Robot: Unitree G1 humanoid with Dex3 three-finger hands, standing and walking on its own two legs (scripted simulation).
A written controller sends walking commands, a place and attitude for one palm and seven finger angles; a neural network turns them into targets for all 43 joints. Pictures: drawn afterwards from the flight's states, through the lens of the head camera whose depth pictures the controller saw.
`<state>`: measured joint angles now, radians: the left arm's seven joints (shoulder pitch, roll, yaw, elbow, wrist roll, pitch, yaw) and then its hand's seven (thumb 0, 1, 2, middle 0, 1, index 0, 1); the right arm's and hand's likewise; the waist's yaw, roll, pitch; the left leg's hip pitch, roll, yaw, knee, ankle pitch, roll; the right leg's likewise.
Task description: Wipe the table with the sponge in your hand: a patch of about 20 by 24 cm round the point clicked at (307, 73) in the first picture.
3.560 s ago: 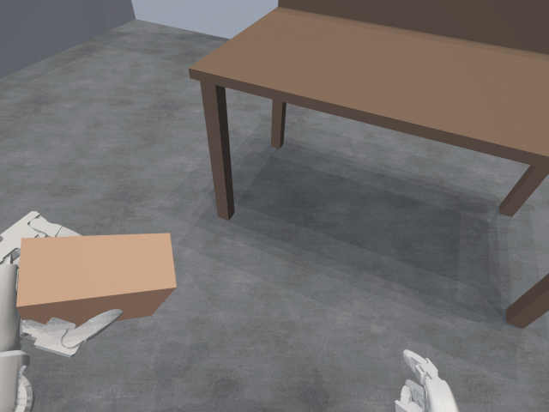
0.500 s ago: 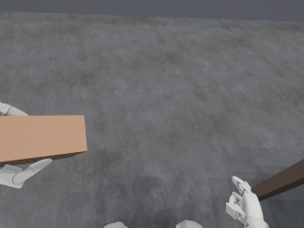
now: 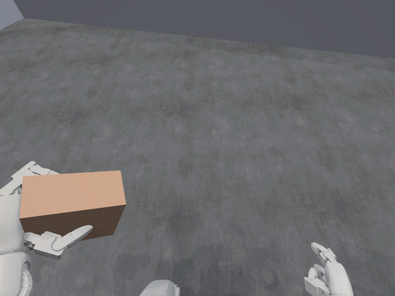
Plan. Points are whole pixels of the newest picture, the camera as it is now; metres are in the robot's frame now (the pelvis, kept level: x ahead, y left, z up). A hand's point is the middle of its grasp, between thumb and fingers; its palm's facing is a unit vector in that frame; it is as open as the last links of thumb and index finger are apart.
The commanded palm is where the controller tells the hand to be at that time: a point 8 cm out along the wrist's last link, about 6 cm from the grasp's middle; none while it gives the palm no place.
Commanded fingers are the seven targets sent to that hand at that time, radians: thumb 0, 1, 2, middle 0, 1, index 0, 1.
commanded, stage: walk to a spot facing it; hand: left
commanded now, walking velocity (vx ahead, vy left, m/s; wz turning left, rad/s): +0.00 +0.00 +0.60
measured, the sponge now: (90, 208) +0.24 +0.19 +0.12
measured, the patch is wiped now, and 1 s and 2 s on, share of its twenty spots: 0.00 0.00 0.00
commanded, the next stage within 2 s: turn to face it in 1.74 s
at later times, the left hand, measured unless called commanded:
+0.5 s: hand out of the picture +0.06 +0.30 +0.18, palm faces +0.61 -0.70 -0.37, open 10.3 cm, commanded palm -0.01 +0.33 +0.17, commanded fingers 0.00 0.10 1.30 -1.20 -1.60 -1.20 -1.60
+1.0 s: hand out of the picture +0.02 +0.31 +0.18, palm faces +0.73 -0.48 -0.49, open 10.3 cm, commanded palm -0.05 +0.32 +0.17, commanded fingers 0.00 0.10 1.30 -1.20 -1.60 -1.20 -1.60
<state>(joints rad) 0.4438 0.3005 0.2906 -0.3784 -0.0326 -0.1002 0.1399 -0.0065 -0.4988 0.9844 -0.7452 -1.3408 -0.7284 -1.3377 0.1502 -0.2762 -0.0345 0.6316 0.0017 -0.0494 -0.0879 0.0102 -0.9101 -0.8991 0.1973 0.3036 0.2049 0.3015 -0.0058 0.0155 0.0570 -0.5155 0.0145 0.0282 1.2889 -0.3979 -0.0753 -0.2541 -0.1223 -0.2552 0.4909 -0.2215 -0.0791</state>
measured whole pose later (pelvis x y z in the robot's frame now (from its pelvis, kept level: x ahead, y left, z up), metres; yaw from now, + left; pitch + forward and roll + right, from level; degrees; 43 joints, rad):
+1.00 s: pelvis -0.04 +0.00 +0.00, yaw +31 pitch +1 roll +3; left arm 0.50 0.39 0.37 -0.56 -0.03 -0.20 0.15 -0.01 -0.50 0.99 -0.73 -1.35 -0.72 -1.35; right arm 0.23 -0.28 -0.06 0.61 0.00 -0.05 -0.07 0.01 -0.91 -0.90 0.19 0.30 0.20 0.30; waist 0.02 -0.03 0.07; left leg -0.50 0.08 0.14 0.80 -0.33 -0.02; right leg -0.09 -0.15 -0.25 0.46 -0.37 0.01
